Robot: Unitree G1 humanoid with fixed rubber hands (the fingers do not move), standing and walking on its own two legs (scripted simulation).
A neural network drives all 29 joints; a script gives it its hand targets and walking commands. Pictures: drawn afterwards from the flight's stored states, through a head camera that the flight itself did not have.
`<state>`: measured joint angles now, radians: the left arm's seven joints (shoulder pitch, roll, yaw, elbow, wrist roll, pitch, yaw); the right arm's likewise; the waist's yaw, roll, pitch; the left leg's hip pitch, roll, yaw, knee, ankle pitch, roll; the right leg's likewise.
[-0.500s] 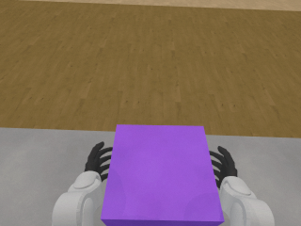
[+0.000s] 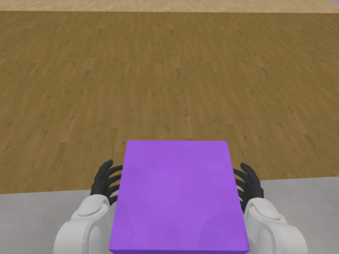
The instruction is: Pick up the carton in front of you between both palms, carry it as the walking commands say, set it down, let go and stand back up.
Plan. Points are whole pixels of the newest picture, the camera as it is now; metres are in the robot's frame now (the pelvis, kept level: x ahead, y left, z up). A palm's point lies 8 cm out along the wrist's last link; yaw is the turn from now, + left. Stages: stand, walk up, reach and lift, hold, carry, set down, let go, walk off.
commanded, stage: carry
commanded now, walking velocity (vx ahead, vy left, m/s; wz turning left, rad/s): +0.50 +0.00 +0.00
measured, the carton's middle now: (176, 208) +0.24 +0.00 +0.03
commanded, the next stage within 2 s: none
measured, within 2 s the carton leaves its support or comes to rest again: neither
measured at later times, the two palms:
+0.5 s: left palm (126, 97) +0.57 +0.16 +0.10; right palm (219, 98) +0.57 -0.14 +0.10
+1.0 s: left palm (137, 38) +1.00 +0.17 +0.14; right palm (202, 41) +1.01 -0.14 +0.13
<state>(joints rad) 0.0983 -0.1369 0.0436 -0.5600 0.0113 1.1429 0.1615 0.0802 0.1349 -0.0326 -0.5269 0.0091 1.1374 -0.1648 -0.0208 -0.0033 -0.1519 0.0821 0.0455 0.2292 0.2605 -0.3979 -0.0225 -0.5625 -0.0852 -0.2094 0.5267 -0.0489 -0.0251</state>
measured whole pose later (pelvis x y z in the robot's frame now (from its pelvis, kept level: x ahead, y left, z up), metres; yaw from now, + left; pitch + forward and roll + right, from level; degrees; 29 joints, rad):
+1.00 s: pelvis +0.68 +0.01 -0.01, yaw +2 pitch +4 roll +0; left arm -0.49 -0.12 0.26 -0.20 0.01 1.12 0.24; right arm -0.49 0.11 -0.24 -0.18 0.00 1.12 -0.23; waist -0.02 0.00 -0.06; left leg -0.02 0.05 0.20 0.42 -0.46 -0.01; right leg -0.61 -0.05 -0.16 0.62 -0.12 -0.08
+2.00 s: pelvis +1.34 -0.01 +0.07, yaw +11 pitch +5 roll +0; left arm -0.54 -0.15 0.30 -0.10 0.01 1.09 0.19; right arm -0.57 0.14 -0.35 -0.10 -0.03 1.11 -0.21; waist 0.07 0.03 -0.02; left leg -0.64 0.02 0.01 1.36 -0.35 0.06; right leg -0.37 -0.06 -0.21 0.56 -0.40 -0.04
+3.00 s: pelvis +1.98 +0.16 +0.15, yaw -1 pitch +5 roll +0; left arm -0.61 -0.12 0.28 -0.11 -0.03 1.08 0.22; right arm -0.57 0.13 -0.34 -0.16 -0.04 1.08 -0.22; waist 0.08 0.02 -0.02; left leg -0.81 0.10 -0.02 1.20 -0.41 -0.03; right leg -0.36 0.10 -0.01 0.56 -0.42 -0.11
